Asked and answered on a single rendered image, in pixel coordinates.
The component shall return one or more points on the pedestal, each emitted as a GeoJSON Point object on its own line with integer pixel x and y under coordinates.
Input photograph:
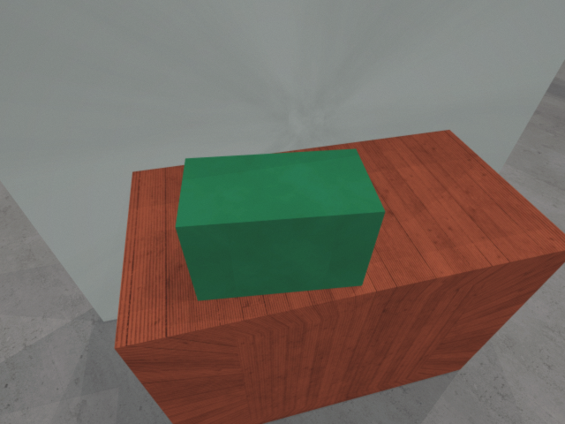
{"type": "Point", "coordinates": [459, 251]}

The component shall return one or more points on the carton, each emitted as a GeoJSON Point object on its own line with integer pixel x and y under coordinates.
{"type": "Point", "coordinates": [273, 223]}

